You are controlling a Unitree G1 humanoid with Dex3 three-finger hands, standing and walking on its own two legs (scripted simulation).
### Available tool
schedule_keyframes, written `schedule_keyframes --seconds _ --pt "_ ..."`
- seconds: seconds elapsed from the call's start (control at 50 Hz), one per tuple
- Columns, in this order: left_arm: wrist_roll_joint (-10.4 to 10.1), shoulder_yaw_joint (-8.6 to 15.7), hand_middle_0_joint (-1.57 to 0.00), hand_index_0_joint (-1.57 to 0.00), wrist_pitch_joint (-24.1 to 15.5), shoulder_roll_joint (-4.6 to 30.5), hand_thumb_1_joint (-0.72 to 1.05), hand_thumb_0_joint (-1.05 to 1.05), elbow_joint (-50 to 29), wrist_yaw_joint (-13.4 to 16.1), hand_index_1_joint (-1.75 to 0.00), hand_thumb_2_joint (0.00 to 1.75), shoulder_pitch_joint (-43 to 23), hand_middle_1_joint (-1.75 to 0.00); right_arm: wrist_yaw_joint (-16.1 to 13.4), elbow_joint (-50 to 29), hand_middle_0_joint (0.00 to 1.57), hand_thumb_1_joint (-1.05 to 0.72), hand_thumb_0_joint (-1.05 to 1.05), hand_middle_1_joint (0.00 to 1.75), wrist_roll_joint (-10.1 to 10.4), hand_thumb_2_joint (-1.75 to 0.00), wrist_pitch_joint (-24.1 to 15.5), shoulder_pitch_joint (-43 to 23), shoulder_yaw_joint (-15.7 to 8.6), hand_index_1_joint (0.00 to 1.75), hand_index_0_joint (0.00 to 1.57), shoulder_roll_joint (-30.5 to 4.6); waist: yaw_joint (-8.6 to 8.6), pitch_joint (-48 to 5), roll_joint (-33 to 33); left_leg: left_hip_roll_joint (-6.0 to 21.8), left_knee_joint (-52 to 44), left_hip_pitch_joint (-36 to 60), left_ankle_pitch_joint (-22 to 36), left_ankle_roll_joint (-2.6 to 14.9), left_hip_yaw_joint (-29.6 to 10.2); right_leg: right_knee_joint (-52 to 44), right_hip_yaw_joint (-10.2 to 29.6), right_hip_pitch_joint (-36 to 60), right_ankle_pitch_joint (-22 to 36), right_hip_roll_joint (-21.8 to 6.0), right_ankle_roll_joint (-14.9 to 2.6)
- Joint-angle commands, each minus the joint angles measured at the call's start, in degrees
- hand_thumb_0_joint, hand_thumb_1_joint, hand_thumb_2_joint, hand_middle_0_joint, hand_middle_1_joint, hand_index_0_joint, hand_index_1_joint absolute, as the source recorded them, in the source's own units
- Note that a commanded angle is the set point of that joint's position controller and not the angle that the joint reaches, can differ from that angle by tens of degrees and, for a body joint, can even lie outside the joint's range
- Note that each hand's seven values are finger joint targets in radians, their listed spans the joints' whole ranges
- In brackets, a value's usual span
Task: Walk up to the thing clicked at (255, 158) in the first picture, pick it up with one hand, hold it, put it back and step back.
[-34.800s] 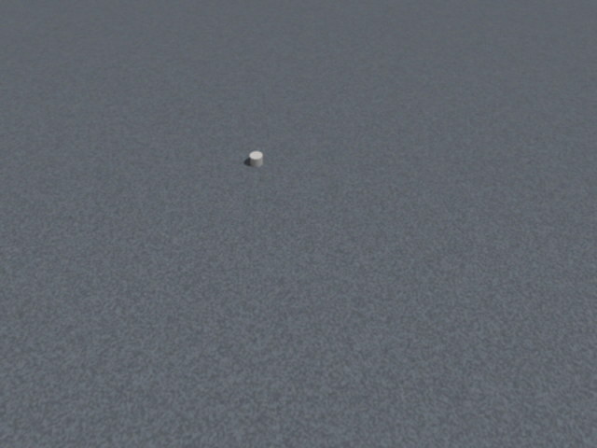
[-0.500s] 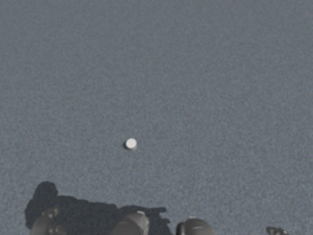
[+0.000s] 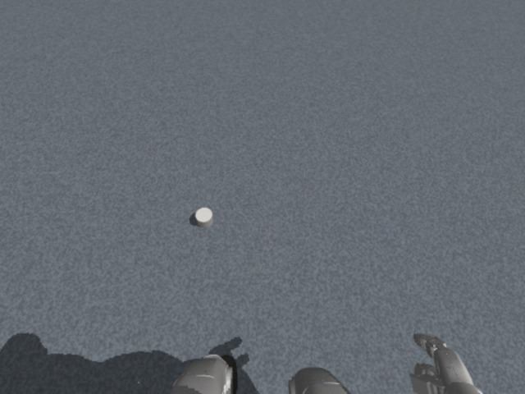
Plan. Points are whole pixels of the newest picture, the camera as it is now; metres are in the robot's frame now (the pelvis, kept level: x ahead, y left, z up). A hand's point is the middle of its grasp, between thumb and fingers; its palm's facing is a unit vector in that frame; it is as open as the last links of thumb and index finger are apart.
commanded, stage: step back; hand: left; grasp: from above
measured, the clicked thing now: (204, 217) +0.76 +0.25 -0.73
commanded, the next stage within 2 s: stand in 2.00 s
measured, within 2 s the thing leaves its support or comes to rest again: neither
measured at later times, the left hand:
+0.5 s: hand out of the picture -0.01 +0.27 -0.13, palm faces +0.05 -0.91 -0.42, open 7.3 cm
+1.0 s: hand out of the picture -0.26 +0.24 -0.13, palm faces +0.01 -0.91 -0.42, open 7.3 cm
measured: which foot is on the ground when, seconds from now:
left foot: down 0.00-0.14, up 0.16-0.46, down 0.48-0.84, up 0.86-1.00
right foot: up 0.00-0.08, down 0.10-0.50, up 0.52-0.80, down 0.82-1.00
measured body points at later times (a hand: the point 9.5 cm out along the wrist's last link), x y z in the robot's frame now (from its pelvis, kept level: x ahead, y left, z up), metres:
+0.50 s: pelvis -0.16 -0.01 -0.01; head -0.10 -0.01 +0.43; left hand -0.02 +0.31 -0.11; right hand -0.10 -0.33 -0.13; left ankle -0.19 +0.12 -0.73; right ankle -0.08 -0.14 -0.73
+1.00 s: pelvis -0.30 -0.03 +0.00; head -0.28 -0.06 +0.45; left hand -0.26 +0.29 -0.10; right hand -0.18 -0.35 -0.13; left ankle -0.30 +0.12 -0.68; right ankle -0.30 -0.15 -0.73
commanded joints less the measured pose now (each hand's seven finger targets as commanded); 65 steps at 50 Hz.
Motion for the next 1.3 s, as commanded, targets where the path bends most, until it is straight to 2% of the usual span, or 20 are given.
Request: schedule_keyframes --seconds 0.0,0.08,0.14,0.22,0.32,0.4,0.46,0.5,0.52,0.6,0.7,0.78,0.82,0.86,0.92,1.0,1.06,1.1,1.14,1.28 --pt "0.17 2.61 -0.2 -0.2 -1.53 9.43 0.9 0.0 -2.95 0.24 -0.3 0.9 5.71 -0.3 -1.03 -3.59 0.2 -0.9 0.0 0.3 -0.33 -0.9 0.1 1.35 -5.49 0.3 0.2 -16.53 -2.16 -16.34 9.93 15.32 -10.62 14.63 -4.68 8.65 -17.12 -16.05 -4.49 1.01 0.4 -2.41 -1.33" --pt "0.95 3.65 -0.2 -0.2 -1.43 9.64 0.9 0.0 1.32 -0.47 -0.3 0.9 13.85 -0.3 -0.64 -3.87 0.2 -0.9 0.0 0.3 0.34 -0.9 1.24 -1.26 -5.55 0.3 0.2 -16.4 1.65 -16.64 8.01 12.08 -8.36 2.15 -15.87 3.1 -14.18 -29.53 -6.9 12.99 8.73 -2.29 -5.42" --pt "2.7 5.69 -0.2 -0.2 -1.25 21.1 0.9 0.0 -5.17 -0.16 -0.3 0.9 1.05 -0.3 -1.53 -4.15 0.2 -0.9 0.0 0.3 0.74 -0.9 1.41 -4.13 -5.33 0.3 0.2 -13.4 3.8 -1.92 -18.63 -5.64 28.71 -6.37 -24.26 -5.63 -13.38 -51.05 30.37 -15.41 -12.22 -27.5 -20.68" --pt "2.23 4.03 -0.2 -0.2 -2.14 11.45 0.9 0.0 -8.89 0.68 -0.3 0.9 -12.97 -0.3 -1.23 1.38 0.2 -0.9 0.0 0.3 1.82 -0.9 1.12 9.15 -4.62 0.3 0.2 -12.47 -6.02 -4.61 -6.8 -10.01 39.9 -4.74 -13.68 -5.17 -16.59 -40.32 1.99 -8.71 12.92 -12.88 -11.42" --pt "2.25 4.02 -0.2 -0.2 -1.7 9.61 0.9 0.0 -7.61 1.31 -0.3 0.9 -2.08 -0.3 -2.08 -0.97 0.2 -0.9 0.0 0.3 1.09 -0.9 -0.67 6.57 -2.71 0.3 0.2 -10.99 1.38 -10.6 -9.78 -6.01 24.08 -12.12 -20.38 -6.41 -12.46 -32.28 2.15 16.91 30.19 -14.25 -12.69" --pt "1.5 3.9 -0.2 -0.2 -0.44 10.92 0.9 0.0 -8.56 1.48 -0.3 0.9 -2.38 -0.3 -2.23 -0.71 0.2 -0.9 0.0 0.3 0.09 -0.9 -1.4 9.37 -3.09 0.3 0.2 -11.16 1.17 -14.87 -12.43 -1.7 2.26 -2.5 -17.41 -4.68 -8.11 -24.76 2.95 19.51 41.1 -16.43 -12.54" --pt "0.53 2.45 -0.2 -0.2 0.96 8.98 0.9 0.0 -10.06 0.6 -0.3 0.9 -5.36 -0.3 -2.19 2.02 0.2 -0.9 0.0 0.3 -0.58 -0.9 -1.51 14.07 -4.68 0.3 0.2 -13.96 -0.95 -16.43 -3.53 0.4 -11.47 11.14 1.81 -3.06 -10.29 -17.77 0.52 6.42 28.17 -12.62 -8.44" --pt "-0.22 2.8 -0.2 -0.2 0.83 9.45 0.9 0.0 -11.38 0.94 -0.3 0.9 -9.84 -0.3 -1.51 -0.48 0.2 -0.9 0.0 0.3 -0.74 -0.9 -1.04 9.29 -6.22 0.3 0.2 -25.16 -3.23 -13.23 15.71 20.86 -12.69 4.57 12.88 11.55 -35.1 0.54 -3.79 -5.74 -8.67 0.78 -3.59" --pt "0.41 3.29 -0.2 -0.2 0.8 11.18 0.9 0.0 -10.68 1.25 -0.3 0.9 -11.65 -0.3 -1.84 -1.28 0.2 -0.9 0.0 0.3 -0.92 -0.9 -1.52 6.21 -6.22 0.3 0.2 -24.95 -3.62 -10.4 15.28 24.1 -13.8 -2.41 12.15 14.89 -39.01 9.02 2.38 -3.43 -9.87 -0.44 -3.42" --pt "-0.58 2.94 -0.2 -0.2 0.51 9.66 0.9 0.0 -6.91 0.25 -0.3 0.9 -4.88 -0.3 -2.44 -2.56 0.2 -0.9 0.0 0.3 -0.8 -0.9 -1.74 2.03 -3.68 0.3 0.2 -15.86 1.09 -10.69 7.62 12.2 -5.34 6.44 22.81 8.27 -16.94 13.79 2.76 -8.15 -0.81 2.98 -4.02" --pt "0.39 1.87 -0.2 -0.2 -1.42 7.37 0.9 0.0 -6.61 -0.03 -0.3 0.9 -5.97 -0.3 -2.16 -1.84 0.2 -0.9 0.0 0.3 -0.74 -0.9 -0.99 6.83 -3.98 0.3 0.2 -15.9 -2.85 -13.82 10.92 12.29 -1.69 17.75 20.13 10.19 -17.11 -10.19 -3.15 -6.58 -2.24 -0.67 -1.43" --pt "1.05 1.95 -0.2 -0.2 -3.22 7.38 0.9 0.0 -1.12 0.25 -0.3 0.9 0.74 -0.3 -1.57 -1.86 0.2 -0.9 0.0 0.3 0.41 -0.9 0.35 2.9 -3.94 0.3 0.2 -16.74 -0.07 -19.62 9.85 9.66 7.02 13.34 12.07 5.37 -13.48 -40.54 -7.57 9.37 15.78 -0.92 -3.51" --pt "2.37 4.02 -0.2 -0.2 -3.78 15.04 0.9 0.0 -0.83 0.26 -0.3 0.9 0.82 -0.3 -1.4 -3.57 0.2 -0.9 0.0 0.3 0.93 -0.9 0.01 3.14 -2.2 0.3 0.2 -11.25 -0.44 -16.5 -8.02 -0.79 16.76 -10.55 -15.09 -1.18 -9.99 -38.06 15.94 17.63 16.26 -13.56 -8.56" --pt "2.16 4.45 -0.2 -0.2 -3.31 19.82 0.9 0.0 -4.32 0.41 -0.3 0.9 -9.07 -0.3 -2.42 -2.36 0.2 -0.9 0.0 0.3 0.87 -0.9 0.31 1.31 -4.42 0.3 0.2 -15.28 0.35 -8.42 -13.34 -0.33 29.6 0.15 -25.04 -3.88 -16.4 -43.22 26.78 -11.13 6.17 -26.46 -19.51" --pt "1.93 2.46 -0.2 -0.2 -3.98 11.64 0.9 0.0 -3.72 0.5 -0.3 0.9 -10.29 -0.3 -1.48 0.61 0.2 -0.9 0.0 0.3 1.42 -0.9 -0.58 3.41 -3.13 0.3 0.2 -13.03 -2.2 -6.98 -6.18 -5.11 27.95 -3.18 -18.53 -3.46 -13.88 -35.33 6.05 -1.24 20.91 -14.55 -13.48" --pt "2.69 2.98 -0.2 -0.2 -4.34 12.63 0.9 0.0 -1.81 0.04 -0.3 0.9 -2.89 -0.3 -1.16 0.49 0.2 -0.9 0.0 0.3 0.39 -0.9 -2.09 1.75 -2.26 0.3 0.2 -11.41 2.06 -9.45 -10.03 -3.19 11.49 -4.89 -19.79 -4.43 -9.08 -34.47 6.5 10.22 14.61 -12.88 -12.36" --pt "1.69 2.71 -0.2 -0.2 -3.2 12.31 0.9 0.0 -2.36 -0.66 -0.3 0.9 -5.82 -0.3 -0.95 3.48 0.2 -0.9 0.0 0.3 -0.15 -0.9 -3.5 7.36 -2.76 0.3 0.2 -10.25 -0.87 -12.08 -10.61 -3.25 -10.76 8.31 -13.66 -4.33 -4.74 -30.04 4.7 7.71 13.84 -13.75 -11.64" --pt "1.18 0.71 -0.2 -0.2 -2.7 6.5 0.9 0.0 -2.5 -0.95 -0.3 0.9 -3.24 -0.3 -1.4 5.08 0.2 -0.9 0.0 0.3 -1.4 -0.9 -4.32 10.06 -4.52 0.3 0.2 -13.88 -1.1 -14.74 1.49 5.36 -16.54 22.12 -12.93 -1.42 -21.83 -17.12 0.92 -4.67 9.61 -9.0 -6.68" --pt "0.97 1.62 -0.2 -0.2 -2.71 10.73 0.9 0.0 -1.11 -0.46 -0.3 0.9 -7.55 -0.3 -0.93 3.93 0.2 -0.9 0.0 0.3 -1.04 -0.9 -4.47 6.33 -5.4 0.3 0.2 -21.46 -2.88 -8.43 8.13 18.94 -20.03 7.18 -31.95 9.3 -39.26 -9.59 -2.26 -8.23 -5.27 -5.7 -4.04" --pt "0.62 1.73 -0.2 -0.2 -4.41 7.72 0.9 0.0 2.75 -1.83 -0.3 0.9 -4.27 -0.3 0.05 4.55 0.2 -0.9 0.0 0.3 -0.65 -0.9 -4.15 3.18 -3.88 0.3 0.2 -15.13 -0.69 -7.47 9.31 8.76 -14.44 3.26 -20.41 3.53 -19.8 -27.77 -8.79 6.28 6.76 -2.52 -3.95"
